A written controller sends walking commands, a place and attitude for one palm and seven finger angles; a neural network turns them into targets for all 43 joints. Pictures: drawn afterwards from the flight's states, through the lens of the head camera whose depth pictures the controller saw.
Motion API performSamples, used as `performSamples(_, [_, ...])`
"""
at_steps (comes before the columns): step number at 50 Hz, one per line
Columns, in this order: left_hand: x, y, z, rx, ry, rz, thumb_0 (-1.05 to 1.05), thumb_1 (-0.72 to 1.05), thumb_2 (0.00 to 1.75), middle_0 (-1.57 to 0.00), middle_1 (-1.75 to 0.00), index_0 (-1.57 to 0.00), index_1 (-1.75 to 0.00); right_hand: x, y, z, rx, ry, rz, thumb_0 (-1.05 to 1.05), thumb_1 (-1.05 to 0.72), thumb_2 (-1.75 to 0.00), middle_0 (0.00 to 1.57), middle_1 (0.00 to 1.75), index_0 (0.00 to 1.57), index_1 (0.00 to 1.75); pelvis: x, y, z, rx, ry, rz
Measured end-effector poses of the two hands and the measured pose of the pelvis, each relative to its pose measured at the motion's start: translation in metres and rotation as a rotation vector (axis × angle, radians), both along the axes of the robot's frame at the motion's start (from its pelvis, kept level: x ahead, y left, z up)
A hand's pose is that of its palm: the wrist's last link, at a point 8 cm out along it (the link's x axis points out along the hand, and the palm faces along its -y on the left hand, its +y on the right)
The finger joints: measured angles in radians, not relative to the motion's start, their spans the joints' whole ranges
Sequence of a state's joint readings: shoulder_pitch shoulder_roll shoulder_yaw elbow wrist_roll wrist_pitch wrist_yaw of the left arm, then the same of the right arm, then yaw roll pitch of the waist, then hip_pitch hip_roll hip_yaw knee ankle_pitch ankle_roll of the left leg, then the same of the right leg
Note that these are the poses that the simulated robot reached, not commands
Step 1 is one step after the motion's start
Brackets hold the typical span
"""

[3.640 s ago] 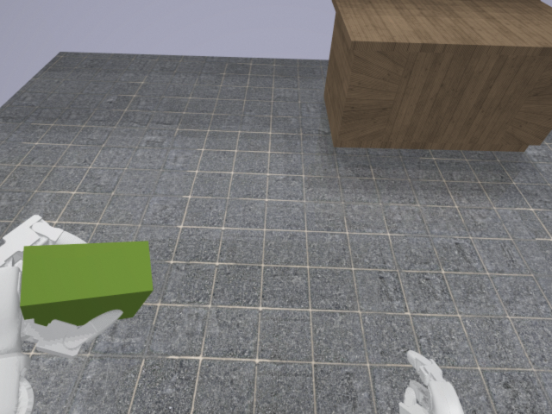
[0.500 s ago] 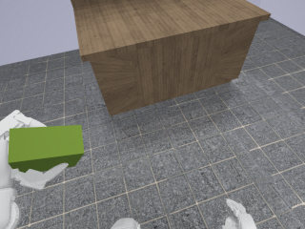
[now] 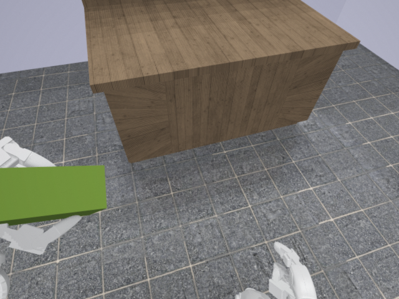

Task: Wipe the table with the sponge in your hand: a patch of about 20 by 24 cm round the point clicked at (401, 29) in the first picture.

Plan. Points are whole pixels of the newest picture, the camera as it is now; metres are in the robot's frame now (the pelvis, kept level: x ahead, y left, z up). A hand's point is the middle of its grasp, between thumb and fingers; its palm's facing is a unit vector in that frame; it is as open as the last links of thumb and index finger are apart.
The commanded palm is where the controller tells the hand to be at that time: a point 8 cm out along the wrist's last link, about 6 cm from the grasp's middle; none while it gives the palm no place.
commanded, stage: walk to a spot facing it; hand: left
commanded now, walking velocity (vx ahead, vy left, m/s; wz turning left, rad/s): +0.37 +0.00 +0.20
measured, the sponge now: (67, 195) +0.23 +0.20 +0.17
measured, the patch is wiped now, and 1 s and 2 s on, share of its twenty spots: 0.00 0.00 0.00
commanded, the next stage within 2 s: turn to face it in 0.78 s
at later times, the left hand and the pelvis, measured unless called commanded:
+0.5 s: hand (54, 143) +0.31 +0.25 +0.18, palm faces +0.53 -0.74 -0.42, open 9.9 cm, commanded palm +0.25 +0.29 +0.18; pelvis +0.14 -0.01 -0.02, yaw +9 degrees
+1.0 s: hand (57, 130) +0.35 +0.27 +0.16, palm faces +0.70 -0.60 -0.40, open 9.9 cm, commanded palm +0.28 +0.29 +0.18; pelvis +0.23 -0.03 +0.00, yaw +21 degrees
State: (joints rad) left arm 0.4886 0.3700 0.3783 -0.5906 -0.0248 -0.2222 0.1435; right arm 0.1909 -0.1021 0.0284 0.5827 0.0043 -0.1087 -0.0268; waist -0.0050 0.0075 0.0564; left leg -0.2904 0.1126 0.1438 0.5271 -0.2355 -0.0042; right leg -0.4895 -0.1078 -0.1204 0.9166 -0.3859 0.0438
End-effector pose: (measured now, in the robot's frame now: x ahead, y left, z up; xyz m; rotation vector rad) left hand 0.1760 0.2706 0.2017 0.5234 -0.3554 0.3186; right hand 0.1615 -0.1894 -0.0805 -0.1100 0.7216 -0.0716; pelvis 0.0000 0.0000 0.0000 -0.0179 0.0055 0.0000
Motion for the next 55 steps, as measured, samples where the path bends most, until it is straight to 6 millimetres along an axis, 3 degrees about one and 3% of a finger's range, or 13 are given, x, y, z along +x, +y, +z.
performSamples(4, [0.009,-0.012,0.004,0.050,0.031,0.048,-0.01,-0.47,0.99,-0.77,-1.33,-0.77,-1.34,0.018,-0.004,-0.015,0.036,0.037,0.038,0.01,-0.90,-0.90,0.20,0.30,0.20,0.30,0.024,-0.017,-0.002,0.002,-0.006,0.021])
performSamples(9, [0.028,-0.018,-0.013,0.017,0.044,0.149,-0.01,-0.47,0.99,-0.77,-1.33,-0.77,-1.34,0.049,-0.036,-0.040,-0.010,0.097,0.084,0.01,-0.90,-0.90,0.20,0.30,0.20,0.30,0.050,-0.034,-0.015,0.015,-0.028,0.068])
performSamples(15, [0.053,-0.021,-0.020,-0.047,0.093,0.163,-0.01,-0.47,0.99,-0.77,-1.33,-0.77,-1.34,0.087,-0.080,-0.018,-0.127,0.121,0.059,0.01,-0.90,-0.90,0.20,0.30,0.20,0.30,0.079,-0.037,-0.001,0.034,-0.023,0.118])
performSamples(19, [0.066,-0.015,-0.012,-0.019,0.081,0.149,-0.01,-0.47,0.99,-0.77,-1.33,-0.77,-1.34,0.115,-0.091,0.003,-0.198,0.094,0.056,0.01,-0.90,-0.90,0.20,0.30,0.20,0.30,0.100,-0.034,0.003,0.044,-0.011,0.139])
performSamples(25, [0.087,0.015,-0.010,0.016,-0.049,0.168,-0.01,-0.47,0.99,-0.77,-1.34,-0.76,-1.34,0.166,-0.071,0.008,-0.254,0.007,0.061,0.01,-0.90,-0.90,0.19,0.30,0.19,0.30,0.136,-0.011,-0.017,0.033,-0.022,0.154])
performSamples(30, [0.112,0.037,-0.017,0.010,-0.052,0.208,-0.01,-0.47,0.99,-0.77,-1.34,-0.76,-1.34,0.196,-0.023,0.001,-0.132,-0.011,0.106,0.01,-0.91,-0.90,0.19,0.30,0.19,0.30,0.151,-0.010,-0.016,0.018,-0.025,0.199])
performSamples(34, [0.112,0.029,-0.008,-0.005,-0.018,0.221,-0.01,-0.47,0.99,-0.77,-1.34,-0.76,-1.34,0.211,0.013,0.001,-0.039,-0.010,0.189,0.01,-0.90,-0.90,0.20,0.30,0.20,0.30,0.168,-0.013,-0.007,-0.005,-0.007,0.226])
performSamples(38, [0.105,0.015,0.000,0.016,0.017,0.262,-0.01,-0.47,0.99,-0.77,-1.34,-0.76,-1.34,0.226,0.031,-0.007,0.013,0.013,0.276,0.01,-0.90,-0.90,0.20,0.30,0.20,0.30,0.187,-0.021,-0.003,-0.015,-0.004,0.264])
performSamples(42, [0.103,0.010,-0.005,0.046,0.038,0.372,-0.01,-0.47,0.99,-0.77,-1.34,-0.76,-1.34,0.250,0.029,-0.026,0.015,0.044,0.349,0.01,-0.90,-0.90,0.20,0.30,0.20,0.30,0.207,-0.034,-0.012,0.002,-0.011,0.312])
performSamples(45, [0.106,0.015,-0.015,-0.032,0.046,0.447,-0.01,-0.47,0.99,-0.77,-1.34,-0.76,-1.34,0.271,0.018,-0.031,-0.045,0.083,0.397,0.01,-0.90,-0.90,0.20,0.30,0.20,0.30,0.218,-0.035,-0.010,0.025,-0.020,0.352])
performSamples(51, [0.123,0.021,-0.023,-0.095,0.072,0.467,-0.01,-0.47,0.99,-0.77,-1.34,-0.76,-1.34,0.315,-0.001,-0.006,-0.155,0.048,0.374,0.01,-0.90,-0.90,0.20,0.30,0.20,0.30,0.237,-0.028,0.001,0.053,-0.005,0.366])
performSamples(55, [0.142,0.030,-0.019,-0.052,0.011,0.393,-0.01,-0.47,0.99,-0.77,-1.34,-0.76,-1.34,0.342,-0.001,0.009,-0.200,-0.054,0.322,0.01,-0.90,-0.90,0.20,0.30,0.20,0.30,0.246,-0.013,-0.009,0.020,-0.014,0.333])
